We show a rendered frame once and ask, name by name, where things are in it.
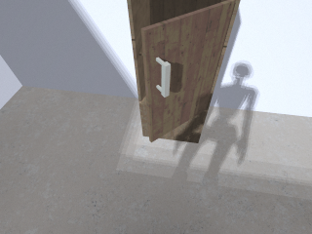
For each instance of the handle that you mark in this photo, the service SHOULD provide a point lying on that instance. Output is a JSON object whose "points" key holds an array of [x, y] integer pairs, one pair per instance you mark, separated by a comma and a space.
{"points": [[165, 78]]}

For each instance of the cupboard door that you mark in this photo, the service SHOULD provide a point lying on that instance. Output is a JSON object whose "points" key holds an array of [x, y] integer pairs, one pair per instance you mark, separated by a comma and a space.
{"points": [[191, 44]]}

